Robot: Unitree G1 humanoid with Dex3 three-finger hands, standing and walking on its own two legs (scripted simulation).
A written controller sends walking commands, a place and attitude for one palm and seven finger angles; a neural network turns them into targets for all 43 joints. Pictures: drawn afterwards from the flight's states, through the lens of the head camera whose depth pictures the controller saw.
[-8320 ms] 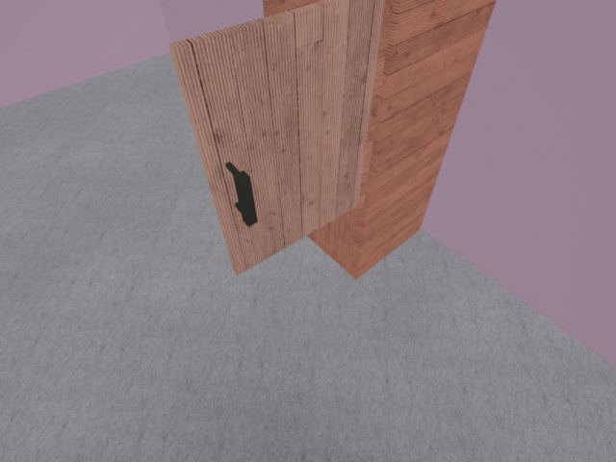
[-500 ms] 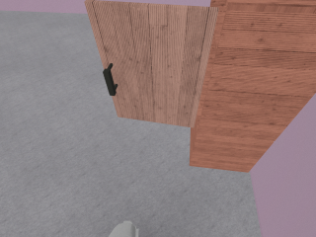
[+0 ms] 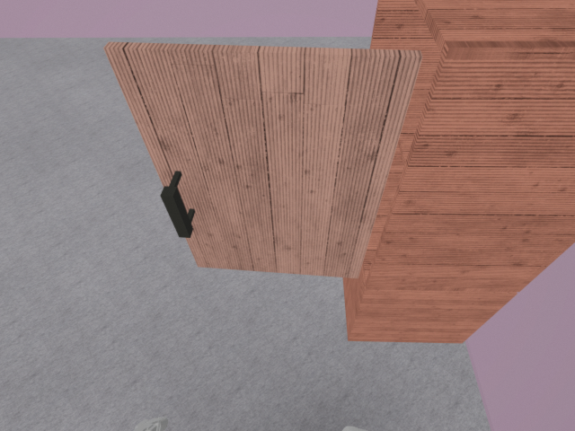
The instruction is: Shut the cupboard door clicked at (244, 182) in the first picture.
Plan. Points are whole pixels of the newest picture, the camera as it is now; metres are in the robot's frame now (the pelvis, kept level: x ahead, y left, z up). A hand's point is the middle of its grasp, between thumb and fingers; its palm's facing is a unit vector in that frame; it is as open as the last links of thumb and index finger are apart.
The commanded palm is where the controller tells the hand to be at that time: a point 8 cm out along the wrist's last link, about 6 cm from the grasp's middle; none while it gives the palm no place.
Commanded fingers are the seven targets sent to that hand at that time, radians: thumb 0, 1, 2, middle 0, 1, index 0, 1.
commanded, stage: come to a stop and stand still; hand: left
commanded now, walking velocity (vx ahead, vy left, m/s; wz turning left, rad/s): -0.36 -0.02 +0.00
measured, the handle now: (181, 204) +0.51 +0.24 -0.04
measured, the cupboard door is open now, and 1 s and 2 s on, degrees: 86 86 86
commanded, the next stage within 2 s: look again from close up in 1.78 s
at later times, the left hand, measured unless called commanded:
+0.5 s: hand out of the picture +0.07 +0.23 -0.18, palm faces +0.06 -0.98 -0.19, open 7.4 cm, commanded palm none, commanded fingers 0.00 0.90 0.90 -0.20 -0.30 -0.20 -0.30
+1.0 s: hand out of the picture +0.03 +0.16 -0.17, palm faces +0.00 -0.98 -0.20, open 7.3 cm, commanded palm none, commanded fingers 0.00 0.90 0.90 -0.20 -0.30 -0.20 -0.30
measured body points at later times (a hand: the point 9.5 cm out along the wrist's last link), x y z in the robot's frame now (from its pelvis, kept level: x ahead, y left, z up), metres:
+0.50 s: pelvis +0.02 +0.04 +0.00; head +0.05 +0.07 +0.45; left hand +0.07 +0.28 -0.16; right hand +0.08 -0.20 -0.14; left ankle +0.05 +0.14 -0.74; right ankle +0.00 -0.09 -0.68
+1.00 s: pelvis +0.00 -0.01 +0.00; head +0.02 -0.01 +0.45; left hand +0.03 +0.22 -0.16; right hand -0.01 -0.25 -0.16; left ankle +0.05 +0.14 -0.74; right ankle -0.05 -0.12 -0.74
